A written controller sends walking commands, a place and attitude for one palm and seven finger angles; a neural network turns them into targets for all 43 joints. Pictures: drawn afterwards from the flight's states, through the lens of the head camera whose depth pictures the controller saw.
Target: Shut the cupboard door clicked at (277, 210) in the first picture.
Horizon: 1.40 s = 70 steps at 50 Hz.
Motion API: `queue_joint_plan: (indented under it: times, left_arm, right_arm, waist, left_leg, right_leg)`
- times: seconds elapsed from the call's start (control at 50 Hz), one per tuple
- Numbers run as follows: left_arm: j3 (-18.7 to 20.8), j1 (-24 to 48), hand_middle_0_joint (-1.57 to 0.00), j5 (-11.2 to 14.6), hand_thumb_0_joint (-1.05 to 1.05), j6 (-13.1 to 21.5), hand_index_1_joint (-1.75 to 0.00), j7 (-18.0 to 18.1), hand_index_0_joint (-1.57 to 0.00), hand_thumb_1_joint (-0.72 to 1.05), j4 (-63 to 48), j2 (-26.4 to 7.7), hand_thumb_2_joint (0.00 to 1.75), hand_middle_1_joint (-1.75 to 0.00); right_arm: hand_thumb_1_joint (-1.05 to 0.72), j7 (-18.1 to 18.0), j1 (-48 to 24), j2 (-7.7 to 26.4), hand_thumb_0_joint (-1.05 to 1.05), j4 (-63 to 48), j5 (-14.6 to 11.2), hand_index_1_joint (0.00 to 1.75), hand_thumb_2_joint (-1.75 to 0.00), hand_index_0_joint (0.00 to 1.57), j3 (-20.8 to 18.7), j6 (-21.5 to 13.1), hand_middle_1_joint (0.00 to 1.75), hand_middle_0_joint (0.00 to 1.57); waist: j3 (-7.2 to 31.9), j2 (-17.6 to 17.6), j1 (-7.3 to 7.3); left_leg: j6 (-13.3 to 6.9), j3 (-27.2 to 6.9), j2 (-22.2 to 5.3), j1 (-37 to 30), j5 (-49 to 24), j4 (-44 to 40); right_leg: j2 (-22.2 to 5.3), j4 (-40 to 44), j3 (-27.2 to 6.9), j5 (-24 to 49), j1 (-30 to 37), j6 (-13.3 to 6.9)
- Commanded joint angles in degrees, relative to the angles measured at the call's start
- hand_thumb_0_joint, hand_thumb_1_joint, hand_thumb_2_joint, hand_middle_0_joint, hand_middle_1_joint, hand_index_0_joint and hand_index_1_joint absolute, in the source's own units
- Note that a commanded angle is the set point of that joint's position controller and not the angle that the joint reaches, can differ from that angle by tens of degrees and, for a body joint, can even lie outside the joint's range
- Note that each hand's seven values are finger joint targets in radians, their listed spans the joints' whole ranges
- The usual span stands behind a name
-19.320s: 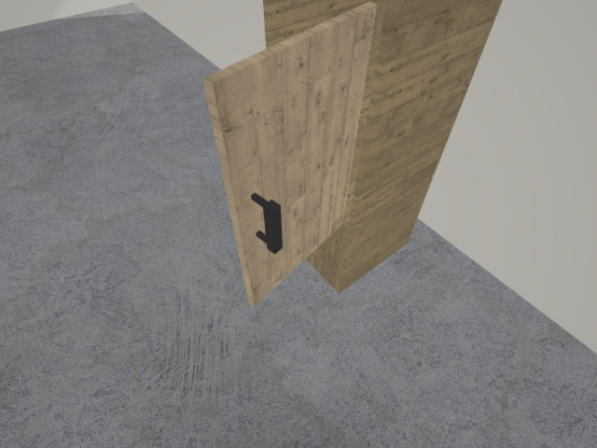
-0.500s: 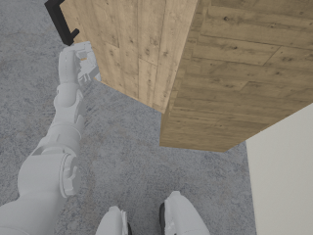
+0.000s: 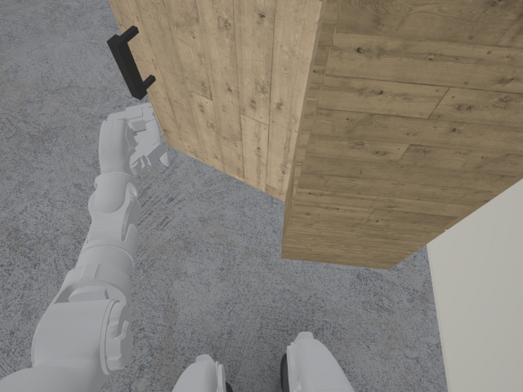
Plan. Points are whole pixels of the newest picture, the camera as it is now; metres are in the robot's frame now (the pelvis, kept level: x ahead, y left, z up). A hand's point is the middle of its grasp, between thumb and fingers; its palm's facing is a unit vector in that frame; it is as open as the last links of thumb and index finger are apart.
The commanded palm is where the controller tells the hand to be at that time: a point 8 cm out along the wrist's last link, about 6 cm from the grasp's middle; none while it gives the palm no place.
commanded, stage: draw the hand back to the body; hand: left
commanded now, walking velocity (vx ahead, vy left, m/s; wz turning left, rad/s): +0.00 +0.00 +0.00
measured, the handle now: (135, 63) +0.69 +0.19 +0.04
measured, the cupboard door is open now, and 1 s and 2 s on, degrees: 67 67 67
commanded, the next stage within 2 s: step back with the hand held close in 1.38 s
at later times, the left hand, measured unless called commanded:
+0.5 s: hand (62, 210) +0.33 +0.19 +0.14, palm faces +0.16 -0.96 -0.22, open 3.1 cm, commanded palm +0.29 +0.25 +0.17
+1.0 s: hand out of the picture +0.23 +0.28 +0.23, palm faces +0.48 -0.77 -0.42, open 6.1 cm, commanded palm +0.17 +0.31 +0.25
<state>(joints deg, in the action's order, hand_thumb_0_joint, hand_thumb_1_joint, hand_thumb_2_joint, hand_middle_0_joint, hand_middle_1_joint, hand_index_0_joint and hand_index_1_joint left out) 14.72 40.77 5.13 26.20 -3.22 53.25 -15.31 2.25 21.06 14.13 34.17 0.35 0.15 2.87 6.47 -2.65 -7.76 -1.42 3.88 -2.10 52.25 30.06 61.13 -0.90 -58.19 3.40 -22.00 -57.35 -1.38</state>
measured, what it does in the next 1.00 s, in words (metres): rises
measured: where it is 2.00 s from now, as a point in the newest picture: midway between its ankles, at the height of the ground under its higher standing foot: outside the picture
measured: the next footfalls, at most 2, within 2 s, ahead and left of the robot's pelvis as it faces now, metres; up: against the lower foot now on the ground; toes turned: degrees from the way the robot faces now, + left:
none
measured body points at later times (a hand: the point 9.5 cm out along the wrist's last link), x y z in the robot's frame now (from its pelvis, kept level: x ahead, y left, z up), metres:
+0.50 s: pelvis +0.03 +0.00 +0.07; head +0.05 -0.01 +0.52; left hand +0.32 +0.24 +0.15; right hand +0.22 -0.23 -0.02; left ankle -0.01 +0.10 -0.66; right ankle +0.05 -0.11 -0.66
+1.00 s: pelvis +0.05 +0.01 +0.08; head +0.03 -0.03 +0.53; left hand +0.20 +0.32 +0.25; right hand +0.24 -0.20 -0.02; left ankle -0.01 +0.10 -0.66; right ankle +0.05 -0.11 -0.66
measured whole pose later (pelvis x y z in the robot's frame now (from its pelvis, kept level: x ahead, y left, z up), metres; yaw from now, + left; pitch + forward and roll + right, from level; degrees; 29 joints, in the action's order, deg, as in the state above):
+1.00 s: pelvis +0.05 +0.01 +0.08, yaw +3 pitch -4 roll -1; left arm 18.3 -24.8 3.7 2.5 5.9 -19.6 -19.7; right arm -3.7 12.3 12.9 35.7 -0.1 1.6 -3.3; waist -0.7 -5.4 3.9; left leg -1.2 2.0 0.1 1.1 17.2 22.1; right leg -0.9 -21.9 5.4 -12.3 -5.8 -0.2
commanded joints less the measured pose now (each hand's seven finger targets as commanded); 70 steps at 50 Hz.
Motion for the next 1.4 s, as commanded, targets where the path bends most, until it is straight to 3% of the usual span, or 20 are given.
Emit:
queue_joint_plan:
  times: [0.0, 0.04, 0.08, 0.14, 0.28, 0.3, 0.32, 0.34, 0.38, 0.52, 0.56, 0.64, 0.8, 0.98, 1.04, 1.1, 1.18, 1.26, 1.3, 1.38]
  left_arm:
    - [0.67, 12.17, -1.30, 3.62, 0.00, 0.16, -1.50, -0.98, -1.30, 0.90, -22.76, -9.56, 0.90, -1.50]
    - [0.44, 10.11, -1.30, 4.32, 0.00, 0.40, -1.50, -1.07, -1.30, 0.90, -27.07, -9.73, 0.90, -1.50]
    - [-1.79, 8.25, -1.30, 4.44, 0.00, 0.80, -1.50, -1.85, -1.30, 0.90, -29.13, -8.22, 0.90, -1.50]
    - [-4.10, 1.73, -1.30, 5.03, 0.00, -0.24, -1.50, -3.95, -1.30, 0.90, -30.14, -6.32, 0.90, -1.50]
    - [-2.44, -12.59, -1.16, 8.43, 0.00, -5.40, -1.35, -7.27, -1.16, 0.90, -42.08, -7.46, 0.90, -1.35]
    - [-5.12, -16.05, -1.13, 2.03, 0.00, -7.89, -1.32, -1.96, -1.13, 0.90, -46.19, -10.40, 0.90, -1.32]
    - [-5.52, -17.97, -1.11, 1.64, 0.00, -9.89, -1.29, 0.92, -1.11, 0.90, -49.50, -8.57, 0.90, -1.29]
    - [-6.98, -20.43, -1.08, 0.88, 0.00, -11.71, -1.26, 2.70, -1.08, 0.90, -51.00, -7.27, 0.90, -1.26]
    - [-4.97, -21.71, -1.02, 0.01, 0.00, -14.28, -1.20, 5.41, -1.02, 0.90, -53.34, -9.61, 0.90, -1.20]
    - [-4.93, -29.92, -0.83, -1.58, 0.00, -18.89, -0.99, 8.30, -0.83, 0.90, -64.90, -8.73, 0.90, -0.99]
    - [-5.26, -34.04, -0.78, -1.75, 0.00, -19.75, -0.93, 8.44, -0.78, 0.90, -66.35, -8.01, 0.90, -0.93]
    - [-1.98, -41.00, -0.67, -1.78, 0.00, -20.82, -0.81, 8.84, -0.67, 0.90, -71.67, -9.29, 0.90, -0.81]
    - [5.60, -51.92, -0.45, -1.86, 0.00, -20.99, -0.57, 9.60, -0.45, 0.90, -81.68, -13.25, 0.90, -0.57]
    - [13.97, -62.87, -0.20, -1.46, 0.00, -18.94, -0.30, 10.60, -0.20, 0.90, -88.18, -17.02, 0.90, -0.30]
    - [10.04, -61.40, -0.20, -1.83, 0.00, -18.86, -0.30, 10.47, -0.20, 0.90, -84.76, -13.15, 0.90, -0.30]
    - [10.31, -59.49, -0.20, -2.12, 0.00, -18.29, -0.30, 10.79, -0.20, 0.90, -84.18, -13.96, 0.90, -0.30]
    - [11.05, -59.07, -0.20, -2.30, 0.00, -17.57, -0.30, 11.06, -0.20, 0.90, -86.20, -14.95, 0.90, -0.30]
    - [12.98, -60.27, -0.20, -2.30, 0.00, -17.06, -0.30, 11.32, -0.20, 0.90, -86.37, -16.58, 0.90, -0.30]
    - [12.79, -60.33, -0.20, -2.37, 0.00, -16.68, -0.30, 11.31, -0.20, 0.90, -87.03, -16.11, 0.90, -0.30]
    - [11.92, -61.36, -0.20, -2.03, 0.00, -16.93, -0.30, 10.85, -0.20, 0.90, -84.89, -14.78, 0.90, -0.30]
  right_arm:
    - [-0.90, -2.05, 4.31, 8.74, 0.00, -7.55, -1.50, 0.30, -0.90, 0.20, -3.18, -1.85, 0.30, 0.20]
    - [-0.90, -2.84, 3.31, 8.59, 0.00, -7.35, -1.72, 0.30, -0.90, 0.20, -3.19, -2.53, 0.30, 0.20]
    - [-0.90, -3.54, 1.84, 8.27, 0.00, -6.62, -1.98, 0.30, -0.90, 0.20, -2.89, -3.44, 0.30, 0.20]
    - [-0.90, -3.75, 0.02, 8.17, 0.00, -6.55, -2.37, 0.30, -0.90, 0.20, -2.70, -4.57, 0.30, 0.20]
    - [-0.90, -4.59, -5.52, 7.54, 0.00, -9.34, -3.31, 0.30, -0.90, 0.20, -2.03, -6.66, 0.30, 0.20]
    - [-0.90, -5.81, -8.78, 6.30, 0.00, -9.99, -3.04, 0.30, -0.90, 0.20, -2.58, -5.19, 0.30, 0.20]
    - [-0.90, -6.55, -9.56, 5.79, 0.00, -10.93, -2.94, 0.30, -0.90, 0.20, -2.27, -4.87, 0.30, 0.20]
    - [-0.90, -7.09, -10.73, 5.76, 0.00, -10.72, -2.82, 0.30, -0.90, 0.20, -1.98, -4.60, 0.30, 0.20]
    - [-0.90, -8.10, -11.62, 5.70, 0.00, -9.86, -2.74, 0.30, -0.90, 0.20, -1.47, -4.10, 0.30, 0.20]
    - [-0.90, -8.64, -14.38, 4.60, 0.00, -9.19, -1.84, 0.30, -0.90, 0.20, 0.11, -5.70, 0.30, 0.20]
    - [-0.90, -8.29, -14.58, 4.73, 0.00, -9.01, -1.42, 0.30, -0.90, 0.20, 0.27, -6.39, 0.30, 0.20]
    - [-0.90, -7.58, -15.15, 4.38, 0.00, -9.17, -0.74, 0.30, -0.90, 0.20, 0.35, -6.93, 0.30, 0.20]
    - [-0.90, -6.82, -16.10, 4.02, 0.00, -9.12, -0.15, 0.30, -0.90, 0.20, 0.06, -8.07, 0.30, 0.20]
    - [-0.90, -6.69, -16.59, 4.00, 0.00, -8.00, -0.28, 0.30, -0.90, 0.20, -0.97, -10.49, 0.30, 0.20]
    - [-0.90, -6.82, -16.04, 4.50, 0.00, -6.80, -0.38, 0.30, -0.90, 0.20, -1.24, -11.01, 0.30, 0.20]
    - [-0.90, -7.30, -16.12, 4.99, 0.00, -6.45, -0.30, 0.30, -0.90, 0.20, -1.52, -11.60, 0.30, 0.20]
    - [-0.90, -7.53, -16.70, 4.63, 0.00, -6.37, -0.30, 0.30, -0.90, 0.20, -1.35, -12.45, 0.30, 0.20]
    - [-0.90, -7.63, -16.87, 4.51, 0.00, -6.04, -0.12, 0.30, -0.90, 0.20, -1.32, -13.08, 0.30, 0.20]
    - [-0.90, -7.55, -16.92, 4.16, 0.00, -6.26, -0.17, 0.30, -0.90, 0.20, -1.20, -13.31, 0.30, 0.20]
    - [-0.90, -7.37, -16.79, 4.06, 0.00, -6.15, -0.33, 0.30, -0.90, 0.20, -1.21, -13.12, 0.30, 0.20]
  waist:
    - [27.15, 4.74, 2.44]
    - [24.53, 6.09, 2.60]
    - [20.24, 2.47, 2.38]
    - [16.37, -0.03, 3.24]
    - [14.41, 0.53, 6.78]
    - [16.09, 1.53, 8.25]
    - [13.75, 2.95, 7.44]
    - [11.02, 2.62, 7.63]
    - [8.34, 3.68, 7.65]
    - [4.36, -1.63, 8.65]
    - [2.14, -1.27, 8.88]
    - [1.97, 0.39, 9.56]
    - [1.53, -1.24, 11.01]
    - [-1.86, -1.39, 11.98]
    - [-6.16, -0.19, 10.68]
    - [-5.76, 1.60, 10.89]
    - [-4.37, -1.87, 11.40]
    - [-4.50, -1.88, 11.87]
    - [-4.77, -3.17, 11.85]
    - [-7.31, -1.41, 11.51]
  left_leg:
    - [-0.05, -2.35, 2.61, -11.15, -17.25, -14.12]
    - [-0.25, -2.20, 2.56, -12.95, -15.85, -16.02]
    - [-0.11, -2.44, 2.34, -15.93, -14.30, -18.03]
    - [0.20, -2.77, 2.19, -19.21, -13.73, -20.68]
    - [0.40, -3.26, 1.94, -25.74, -21.23, -25.28]
    - [0.13, -2.56, 2.22, -29.17, -22.81, -27.97]
    - [0.09, -2.69, 1.96, -30.20, -22.81, -29.37]
    - [0.06, -2.62, 1.63, -31.32, -22.89, -30.69]
    - [-0.31, -2.53, 1.51, -33.71, -23.66, -32.74]
    - [0.43, -2.64, 1.12, -44.03, -33.00, -38.70]
    - [0.70, -2.99, 0.89, -44.97, -34.03, -39.96]
    - [0.94, -2.92, 0.78, -47.07, -37.69, -40.83]
    - [1.74, -3.39, 0.66, -47.50, -42.20, -40.95]
    - [1.30, -3.06, 0.64, -45.02, -35.64, -41.65]
    - [1.03, -2.78, 0.50, -44.49, -29.92, -42.65]
    - [0.50, -2.95, 0.69, -44.40, -26.63, -43.16]
    - [0.43, -2.97, 1.11, -44.51, -25.57, -43.29]
    - [0.61, -3.05, 1.17, -43.56, -24.79, -43.32]
    - [0.73, -2.88, 1.21, -43.49, -25.11, -43.36]
    - [0.65, -2.53, 0.90, -42.98, -23.86, -43.68]
  right_leg:
    - [1.68, 11.83, -2.85, 19.83, 35.12, 0.79]
    - [1.69, 13.93, -2.96, 18.02, 36.48, 0.90]
    - [1.61, 15.46, -2.46, 15.37, 34.31, 0.70]
    - [1.46, 17.25, -1.71, 13.44, 34.04, 0.22]
    - [0.79, 19.52, -0.70, 19.64, 40.74, 0.02]
    - [-0.69, 22.40, -2.87, 18.43, 45.44, -0.23]
    - [-0.80, 23.90, -2.36, 18.47, 45.83, 0.03]
    - [-0.90, 25.25, -2.28, 18.44, 46.24, 0.10]
    - [-1.01, 27.84, -2.42, 19.75, 48.45, 0.27]
    - [-0.67, 33.34, -0.88, 24.98, 53.73, 0.08]
    - [-0.45, 34.86, -0.60, 24.49, 54.60, -0.01]
    - [-0.28, 35.84, -0.34, 27.49, 57.23, 0.20]
    - [-0.37, 36.15, -0.25, 29.11, 59.48, 0.40]
    - [-0.48, 36.97, -0.52, 23.54, 58.25, 0.68]
    - [-0.38, 37.97, -0.33, 18.66, 54.34, 0.82]
    - [-0.42, 38.30, -0.41, 15.67, 54.23, 0.82]
    - [-0.61, 38.19, -0.95, 14.95, 55.49, 0.55]
    - [-0.45, 38.50, -1.10, 14.61, 56.22, 0.42]
    - [-0.43, 38.26, -1.10, 14.96, 56.24, 0.38]
    - [-0.38, 39.24, -1.47, 13.74, 54.97, 0.53]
